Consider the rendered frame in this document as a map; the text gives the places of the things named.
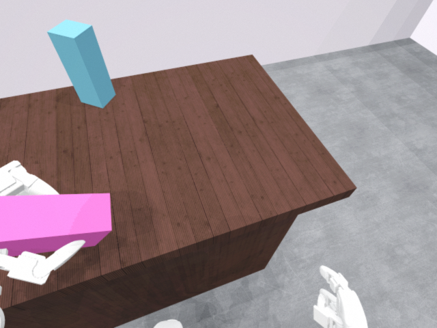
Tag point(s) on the left robot hand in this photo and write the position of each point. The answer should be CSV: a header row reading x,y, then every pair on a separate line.
x,y
29,267

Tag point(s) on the table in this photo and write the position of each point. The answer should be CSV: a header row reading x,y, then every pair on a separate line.
x,y
207,167

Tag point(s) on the right robot hand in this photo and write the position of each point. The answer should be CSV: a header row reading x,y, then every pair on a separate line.
x,y
342,311

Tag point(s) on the sponge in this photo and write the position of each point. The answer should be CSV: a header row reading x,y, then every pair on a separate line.
x,y
44,223

